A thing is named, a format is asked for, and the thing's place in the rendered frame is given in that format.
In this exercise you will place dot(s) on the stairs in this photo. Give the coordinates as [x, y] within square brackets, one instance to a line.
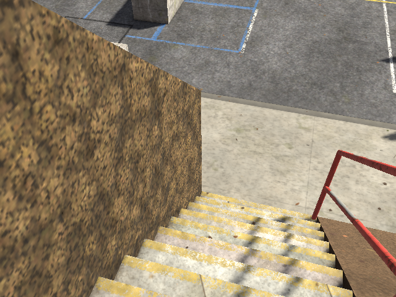
[225, 247]

